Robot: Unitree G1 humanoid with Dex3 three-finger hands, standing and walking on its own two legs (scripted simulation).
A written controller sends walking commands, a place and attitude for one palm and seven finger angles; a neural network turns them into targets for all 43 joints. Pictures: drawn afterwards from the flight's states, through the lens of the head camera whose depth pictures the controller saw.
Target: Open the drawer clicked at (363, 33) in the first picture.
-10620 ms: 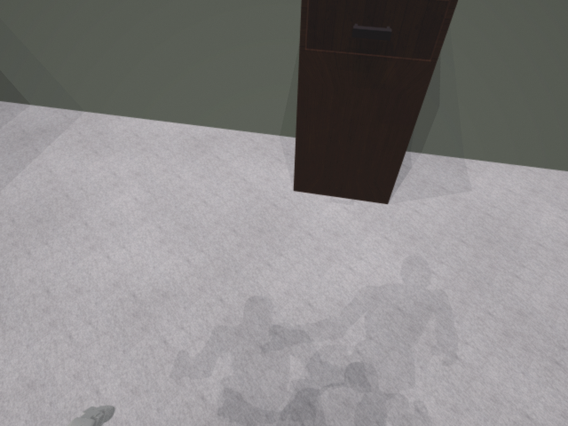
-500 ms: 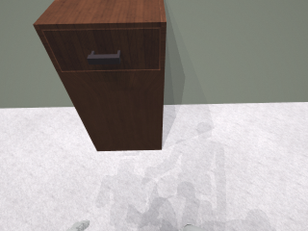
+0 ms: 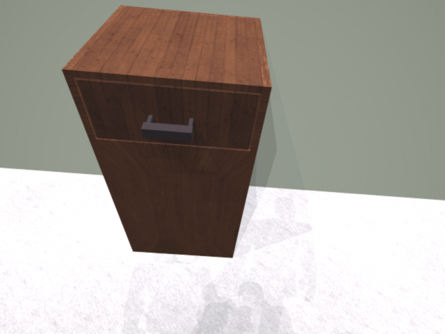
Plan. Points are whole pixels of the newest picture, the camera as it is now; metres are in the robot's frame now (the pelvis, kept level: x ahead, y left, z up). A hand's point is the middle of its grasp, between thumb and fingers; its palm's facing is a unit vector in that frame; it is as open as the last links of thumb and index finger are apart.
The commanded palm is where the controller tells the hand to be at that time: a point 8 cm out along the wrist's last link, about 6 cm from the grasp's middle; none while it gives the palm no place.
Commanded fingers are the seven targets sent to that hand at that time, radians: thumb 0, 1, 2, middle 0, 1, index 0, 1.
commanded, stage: come to a stop and stand still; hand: left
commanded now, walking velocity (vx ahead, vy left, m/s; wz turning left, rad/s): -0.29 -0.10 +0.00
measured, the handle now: (169, 125) +0.57 +0.18 +0.04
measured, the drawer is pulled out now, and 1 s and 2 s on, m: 0.00 0.00 0.00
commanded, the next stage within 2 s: look again from close up in 1.26 s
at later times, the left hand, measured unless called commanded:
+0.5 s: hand out of the picture +0.09 +0.15 -0.16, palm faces +0.06 -0.96 -0.26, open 7.3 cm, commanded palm none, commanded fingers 0.00 0.90 0.90 -0.20 -0.30 -0.20 -0.30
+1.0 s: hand out of the picture -0.02 +0.17 -0.17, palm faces +0.03 -0.98 -0.20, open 7.4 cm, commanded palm none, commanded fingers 0.00 0.90 0.90 -0.20 -0.30 -0.20 -0.30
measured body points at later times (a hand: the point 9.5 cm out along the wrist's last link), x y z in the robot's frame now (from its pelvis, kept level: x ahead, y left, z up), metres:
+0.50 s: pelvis +0.02 -0.04 +0.00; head +0.06 -0.06 +0.45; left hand +0.08 +0.20 -0.14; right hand +0.07 -0.28 -0.17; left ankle -0.03 +0.10 -0.68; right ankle +0.07 -0.15 -0.74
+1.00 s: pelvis -0.02 +0.00 +0.00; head -0.01 -0.01 +0.45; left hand -0.02 +0.23 -0.15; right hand +0.00 -0.23 -0.16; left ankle -0.03 +0.11 -0.74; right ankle -0.02 -0.13 -0.74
